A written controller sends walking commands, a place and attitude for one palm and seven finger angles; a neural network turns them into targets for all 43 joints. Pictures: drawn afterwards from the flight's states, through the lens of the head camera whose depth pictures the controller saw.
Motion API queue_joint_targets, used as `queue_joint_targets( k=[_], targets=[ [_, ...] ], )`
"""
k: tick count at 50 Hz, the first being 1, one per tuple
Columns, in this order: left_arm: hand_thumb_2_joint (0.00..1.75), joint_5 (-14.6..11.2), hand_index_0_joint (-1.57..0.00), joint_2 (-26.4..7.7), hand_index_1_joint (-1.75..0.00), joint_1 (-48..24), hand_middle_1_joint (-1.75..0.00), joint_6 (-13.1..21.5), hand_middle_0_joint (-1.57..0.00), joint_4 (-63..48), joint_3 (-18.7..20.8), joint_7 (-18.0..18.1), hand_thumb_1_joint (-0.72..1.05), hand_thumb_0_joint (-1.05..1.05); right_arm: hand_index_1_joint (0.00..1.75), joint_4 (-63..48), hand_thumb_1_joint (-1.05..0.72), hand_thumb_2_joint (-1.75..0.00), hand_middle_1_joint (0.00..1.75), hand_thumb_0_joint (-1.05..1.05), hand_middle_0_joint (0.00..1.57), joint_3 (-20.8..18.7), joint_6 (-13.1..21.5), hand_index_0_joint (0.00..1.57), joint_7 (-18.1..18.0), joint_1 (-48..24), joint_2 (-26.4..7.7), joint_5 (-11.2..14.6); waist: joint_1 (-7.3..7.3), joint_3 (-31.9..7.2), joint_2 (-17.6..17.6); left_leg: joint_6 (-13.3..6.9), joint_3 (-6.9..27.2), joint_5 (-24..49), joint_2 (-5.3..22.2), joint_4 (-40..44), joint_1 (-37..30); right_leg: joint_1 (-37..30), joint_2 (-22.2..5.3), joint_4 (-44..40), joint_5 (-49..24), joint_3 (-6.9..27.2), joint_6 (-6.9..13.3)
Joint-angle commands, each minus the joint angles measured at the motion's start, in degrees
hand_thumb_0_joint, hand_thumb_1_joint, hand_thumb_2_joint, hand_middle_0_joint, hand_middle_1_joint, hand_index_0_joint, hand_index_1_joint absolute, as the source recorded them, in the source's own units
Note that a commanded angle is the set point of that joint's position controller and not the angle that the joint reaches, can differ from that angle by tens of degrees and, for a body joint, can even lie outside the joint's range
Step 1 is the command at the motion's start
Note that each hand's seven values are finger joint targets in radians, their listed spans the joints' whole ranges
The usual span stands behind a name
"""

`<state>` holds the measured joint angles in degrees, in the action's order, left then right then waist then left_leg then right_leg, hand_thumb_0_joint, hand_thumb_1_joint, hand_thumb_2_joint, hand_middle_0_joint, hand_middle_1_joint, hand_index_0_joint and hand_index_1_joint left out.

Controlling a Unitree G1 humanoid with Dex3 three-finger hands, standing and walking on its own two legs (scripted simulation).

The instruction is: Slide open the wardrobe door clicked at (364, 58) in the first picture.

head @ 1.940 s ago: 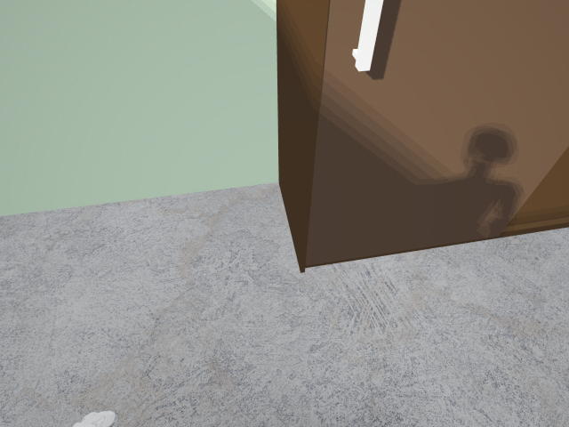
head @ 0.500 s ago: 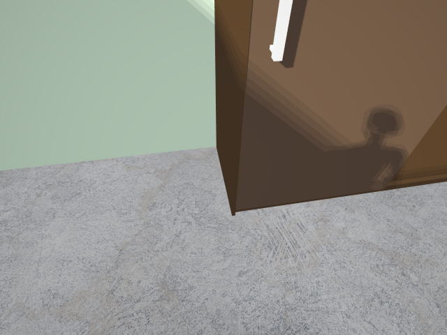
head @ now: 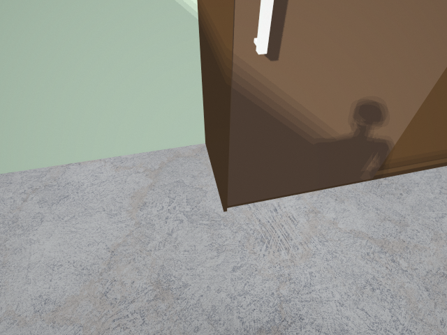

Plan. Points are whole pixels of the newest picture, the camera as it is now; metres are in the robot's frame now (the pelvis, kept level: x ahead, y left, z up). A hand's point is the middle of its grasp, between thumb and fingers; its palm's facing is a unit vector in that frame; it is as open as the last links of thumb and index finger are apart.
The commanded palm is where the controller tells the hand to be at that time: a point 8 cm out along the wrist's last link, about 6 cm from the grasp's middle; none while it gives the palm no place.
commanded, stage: walk to a spot facing it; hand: left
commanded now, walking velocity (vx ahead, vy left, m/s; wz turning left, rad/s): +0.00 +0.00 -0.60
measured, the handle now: (263, 7) +0.83 -0.03 +0.23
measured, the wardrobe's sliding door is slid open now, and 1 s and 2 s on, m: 0.00 0.00 0.00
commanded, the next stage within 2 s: none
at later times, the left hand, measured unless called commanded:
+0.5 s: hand out of the picture +0.04 +0.17 -0.16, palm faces -0.16 -0.96 -0.24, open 7.4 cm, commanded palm none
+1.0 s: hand out of the picture +0.11 +0.17 -0.16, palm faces -0.52 -0.82 -0.23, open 7.4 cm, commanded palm none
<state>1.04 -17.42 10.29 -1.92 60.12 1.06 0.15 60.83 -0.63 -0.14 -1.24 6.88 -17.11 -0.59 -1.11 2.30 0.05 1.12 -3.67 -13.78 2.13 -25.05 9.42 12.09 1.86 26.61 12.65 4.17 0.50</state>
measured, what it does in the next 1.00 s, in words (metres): steps on the spot, turning right: left foot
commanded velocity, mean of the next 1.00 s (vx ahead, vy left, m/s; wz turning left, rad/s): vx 0.00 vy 0.00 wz -0.60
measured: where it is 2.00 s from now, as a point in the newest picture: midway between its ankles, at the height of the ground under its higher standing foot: outside the picture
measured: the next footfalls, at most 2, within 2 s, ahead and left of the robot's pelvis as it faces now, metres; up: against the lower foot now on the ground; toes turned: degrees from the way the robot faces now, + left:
left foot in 0.68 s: +0.02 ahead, +0.13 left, +0.00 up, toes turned -22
right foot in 1.06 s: -0.13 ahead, -0.11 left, +0.00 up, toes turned -40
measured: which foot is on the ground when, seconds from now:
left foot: down 0.00-0.20, up 0.22-0.66, down 0.68-1.00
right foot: down 0.00-0.68, up 0.70-1.00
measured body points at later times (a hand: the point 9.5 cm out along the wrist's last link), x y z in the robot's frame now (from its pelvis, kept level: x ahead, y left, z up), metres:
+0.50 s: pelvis -0.04 -0.02 +0.00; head -0.01 -0.04 +0.45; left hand +0.05 +0.22 -0.14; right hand +0.00 -0.29 -0.15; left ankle -0.02 +0.14 -0.68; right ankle +0.00 -0.10 -0.74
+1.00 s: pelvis -0.08 +0.03 +0.00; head -0.04 +0.02 +0.44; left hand +0.14 +0.22 -0.15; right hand -0.17 -0.21 -0.14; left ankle -0.02 +0.14 -0.74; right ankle -0.15 -0.09 -0.71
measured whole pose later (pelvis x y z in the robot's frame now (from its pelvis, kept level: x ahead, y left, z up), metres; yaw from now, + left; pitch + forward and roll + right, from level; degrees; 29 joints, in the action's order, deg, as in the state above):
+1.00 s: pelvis -0.08 +0.03 +0.00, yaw -34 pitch -1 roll -2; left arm 1.5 -15.2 10.8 -4.7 52.5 5.2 -2.6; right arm 52.9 -2.4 -0.2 -1.1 13.3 -12.4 -1.5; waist 0.1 4.8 0.7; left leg 1.0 -9.7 -17.4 7.8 -31.0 12.2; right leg 20.6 -1.8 43.8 23.7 -2.2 -2.6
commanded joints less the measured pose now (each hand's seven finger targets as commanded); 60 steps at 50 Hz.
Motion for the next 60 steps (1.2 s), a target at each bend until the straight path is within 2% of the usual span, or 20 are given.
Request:
queue_joint_targets(
  k=[1,6,8,10,11,15,27,32,33,34,35,36,39,44,50,51,53,54,56,60],
  targets=[
    [0.90,0.0,-0.20,-6.9,-0.30,0.4,-0.30,-0.1,-0.20,-6.5,2.2,0.0,0.90,0.00,0.30,-5.5,-0.90,-0.90,0.30,0.00,0.20,-2.9,-0.2,0.20,-0.9,2.3,-8.5,-0.3,1.29,-2.5,3.1,-2.9,4.9,4.7,9.3,1.9,-1.3,7.2,-3.9,4.8,-11.7,4.4,0.8],
    [0.90,0.1,-0.20,-3.1,-0.30,3.2,-0.30,-0.9,-0.20,-9.2,3.3,-0.9,0.90,0.00,0.30,-8.9,-0.90,-0.90,0.30,0.00,0.20,-4.4,0.2,0.20,-0.8,-0.6,-8.8,-0.6,-0.59,-1.5,11.3,-9.9,7.4,13.7,19.6,3.9,4.4,7.6,-3.5,22.4,14.8,-2.8,-0.9],
    [0.90,0.3,-0.20,-3.0,-0.30,9.1,-0.30,-0.3,-0.20,-8.1,3.9,-1.1,0.90,0.00,0.30,-9.9,-0.90,-0.90,0.30,0.00,0.20,-4.6,-0.1,0.20,-0.7,-2.7,-8.3,-0.7,-3.76,-2.2,5.2,-5.8,1.2,10.9,15.4,-7.3,9.2,-0.5,-3.6,10.9,5.2,-3.8,-0.5],
    [0.90,0.8,-0.20,-11.3,-0.30,11.4,-0.30,1.1,-0.20,-8.8,5.3,0.1,0.90,0.00,0.30,-12.8,-0.90,-0.90,0.30,0.00,0.20,-3.6,-0.8,0.20,-0.1,-0.9,-1.7,-0.1,-3.01,-1.7,-20.8,2.1,-2.6,-20.0,-0.4,-36.0,24.3,-2.2,-22.2,-10.4,-18.5,28.9,7.9],
    [0.90,0.2,-0.20,-10.0,-0.30,11.4,-0.30,0.9,-0.20,-9.4,5.4,0.8,0.90,0.00,0.30,-12.2,-0.90,-0.90,0.30,0.00,0.20,-3.9,-1.5,0.20,-0.5,-1.7,-3.6,-0.1,-3.58,-3.1,-15.0,1.1,5.7,-17.9,0.7,-40.3,21.8,1.1,-20.9,-13.1,-9.5,29.6,8.8],
    [0.90,0.0,-0.20,-5.4,-0.30,4.1,-0.30,1.4,-0.20,-11.3,4.7,0.8,0.90,0.00,0.30,-9.9,-0.90,-0.90,0.30,0.00,0.20,-4.1,-1.0,0.20,-0.1,0.7,-2.5,-0.5,0.17,-3.7,-5.9,2.1,5.7,-7.0,2.2,-40.1,21.0,0.4,-13.8,-9.2,-8.4,19.4,9.2],
    [0.90,0.6,-0.20,-6.3,-0.30,6.8,-0.30,0.3,-0.20,-11.1,5.8,0.2,0.90,0.00,0.30,-12.2,-0.90,-0.90,0.30,0.00,0.20,-4.0,-0.9,0.20,-0.8,-0.3,-1.6,0.0,-1.68,-4.4,-8.2,1.6,5.4,-10.5,-1.2,-22.4,15.0,0.1,-10.5,-11.1,-1.0,25.6,9.3],
    [0.90,0.4,-0.20,-7.0,-0.30,1.2,-0.30,-0.8,-0.20,-12.9,6.1,0.0,0.90,0.00,0.30,-10.2,-0.90,-0.90,0.30,0.00,0.20,-4.1,0.2,0.20,-1.3,10.6,-2.1,0.7,2.90,-6.4,-8.7,-1.4,3.9,-4.4,-3.6,0.8,-4.4,10.5,-5.8,-10.0,4.7,23.8,3.8],
    [0.90,0.2,-0.20,-4.7,-0.30,0.8,-0.30,-0.9,-0.20,-13.8,5.7,-0.1,0.90,0.00,0.30,-10.1,-0.90,-0.90,0.30,0.00,0.20,-4.5,0.6,0.20,-1.8,12.5,-4.4,0.5,3.95,-5.9,-2.0,-3.6,10.5,-7.5,2.5,8.3,-12.1,20.2,-0.9,-4.0,11.1,19.5,0.9],
    [0.90,-0.3,-0.20,-1.3,-0.30,1.4,-0.30,-1.1,-0.20,-14.7,5.3,-1.1,0.90,0.00,0.30,-11.5,-0.90,-0.90,0.30,0.00,0.20,-5.4,0.7,0.20,-1.9,11.0,-9.9,-0.6,3.64,-3.4,16.1,-7.6,26.7,-17.4,18.0,16.4,-12.4,29.9,6.4,14.2,15.7,7.4,-1.8],
    [0.90,0.4,-0.20,-3.6,-0.30,0.2,-0.30,-0.8,-0.20,-15.4,6.3,-1.2,0.90,0.00,0.30,-13.8,-0.90,-0.90,0.30,0.00,0.20,-5.2,0.5,0.20,-2.0,5.8,-11.2,-0.4,2.13,-0.5,14.3,-11.0,30.4,-14.6,26.7,18.0,1.1,27.1,1.9,29.2,15.9,2.5,-3.4],
    [0.90,1.2,-0.20,-5.2,-0.30,0.4,-0.30,-1.2,-0.20,-13.4,7.1,-1.6,0.90,0.00,0.30,-14.3,-0.90,-0.90,0.30,0.00,0.20,-4.3,0.7,0.20,-1.8,1.2,-7.0,-0.6,-0.10,1.6,8.0,-9.9,23.6,-9.6,21.5,16.3,8.9,21.9,0.4,37.0,10.9,3.5,-3.8],
    [0.90,0.6,-0.20,-2.1,-0.30,5.6,-0.30,-1.8,-0.20,-11.5,6.4,-2.7,0.90,0.00,0.30,-15.5,-0.90,-0.90,0.30,0.00,0.20,-3.3,1.3,0.20,-1.7,-3.3,-4.6,-0.9,-3.14,0.0,8.2,-8.6,8.4,3.1,13.6,10.9,7.5,20.2,-1.1,43.8,7.2,-0.9,-4.6],
    [0.90,0.3,-0.20,0.3,-0.30,-4.2,-0.30,-1.1,-0.20,-14.1,4.5,-2.8,0.90,0.00,0.30,-11.2,-0.90,-0.90,0.30,0.00,0.20,-4.7,1.0,0.20,-1.2,9.0,-6.7,-1.2,3.70,-0.5,8.6,-10.0,5.1,20.2,16.0,5.1,-3.8,17.8,-3.1,23.6,12.1,-6.9,-4.5],
    [0.90,0.0,-0.20,-0.9,-0.30,-1.3,-0.30,-0.2,-0.20,-12.9,4.4,-2.5,0.90,0.00,0.30,-10.6,-0.90,-0.90,0.30,0.00,0.20,-5.5,0.3,0.20,-0.3,8.8,-8.5,-1.0,2.05,-3.4,11.8,-5.5,-0.6,22.2,16.3,-3.8,0.5,2.8,-1.3,6.4,6.0,-10.2,-2.2],
    [0.90,0.1,-0.20,-2.5,-0.30,2.1,-0.30,0.3,-0.20,-12.0,4.8,-2.3,0.90,0.00,0.30,-10.9,-0.90,-0.90,0.30,0.00,0.20,-5.5,0.2,0.20,-0.1,8.3,-8.1,-0.7,0.06,-5.2,8.5,-2.8,-3.0,17.4,15.1,-10.6,4.5,-4.7,-2.6,-1.1,-0.8,-8.8,-1.3],
    [0.90,0.1,-0.20,-12.9,-0.30,8.5,-0.30,1.4,-0.20,-10.2,6.6,-0.5,0.90,0.00,0.30,-14.8,-0.90,-0.90,0.30,0.00,0.20,-3.5,-0.3,0.20,0.4,5.2,-1.2,-0.6,-3.34,-8.4,-17.3,3.4,-4.7,-21.7,4.7,-34.6,26.5,-15.9,-25.4,-7.2,-26.1,19.8,8.3],
    [0.90,-0.1,-0.20,-11.9,-0.30,10.0,-0.30,1.0,-0.20,-10.2,6.8,0.2,0.90,0.00,0.30,-15.9,-0.90,-0.90,0.30,0.00,0.20,-3.6,-0.8,0.20,-0.2,1.9,-2.5,-0.5,-4.87,-8.4,-11.9,2.3,2.2,-19.9,5.5,-38.3,27.6,-13.5,-23.7,-7.7,-15.3,18.3,11.5],
    [0.90,0.1,-0.20,-9.2,-0.30,4.7,-0.30,0.8,-0.20,-11.0,6.2,0.3,0.90,0.00,0.30,-15.3,-0.90,-0.90,0.30,0.00,0.20,-3.9,-0.7,0.20,0.5,0.0,-3.6,-0.9,-3.06,-3.5,-13.5,2.3,2.6,-14.4,6.1,-39.7,29.7,-8.1,-19.0,-11.5,7.0,17.9,10.7],
    [0.90,0.5,-0.20,-7.8,-0.30,2.1,-0.30,2.1,-0.20,-11.4,5.3,-0.1,0.90,0.00,0.30,-13.1,-0.90,-0.90,0.30,0.00,0.20,-4.1,-0.2,0.20,1.7,2.6,-2.0,-1.2,-0.72,-0.9,-8.0,3.2,-0.7,-8.9,4.4,-30.8,21.4,0.6,-14.6,-12.6,13.0,13.6,9.2]
  ],
)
